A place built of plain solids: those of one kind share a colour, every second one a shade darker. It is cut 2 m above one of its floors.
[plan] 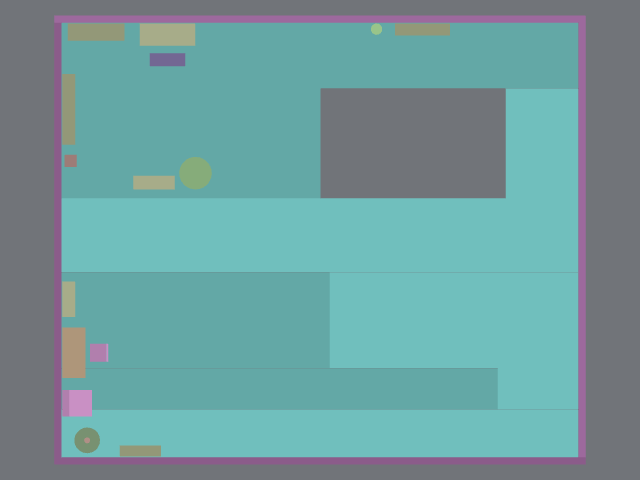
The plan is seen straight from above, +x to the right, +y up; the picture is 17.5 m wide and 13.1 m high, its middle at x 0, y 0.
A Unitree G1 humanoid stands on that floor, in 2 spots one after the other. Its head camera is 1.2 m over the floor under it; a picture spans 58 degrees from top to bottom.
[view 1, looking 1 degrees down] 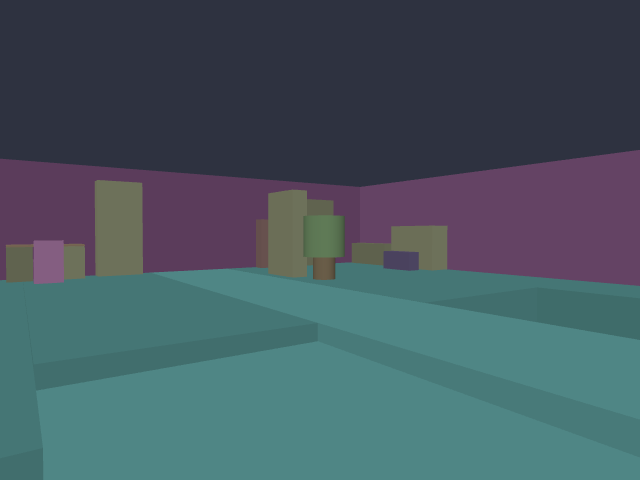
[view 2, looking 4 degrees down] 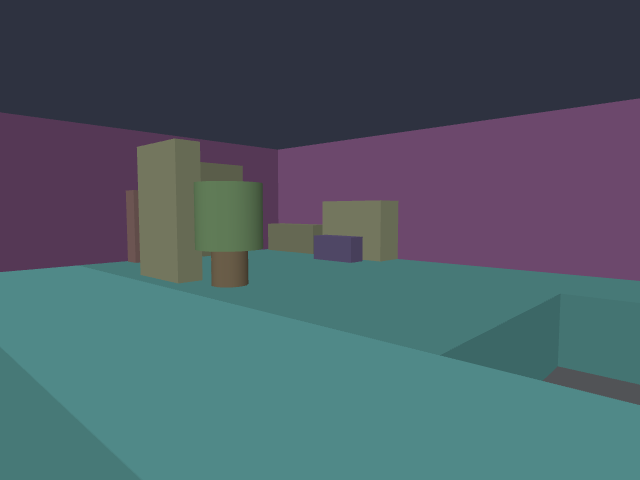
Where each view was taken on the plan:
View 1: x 4.18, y -3.59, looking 145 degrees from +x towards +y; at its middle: bush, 8.87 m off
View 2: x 1.40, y -1.55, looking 133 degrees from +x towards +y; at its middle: bench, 8.63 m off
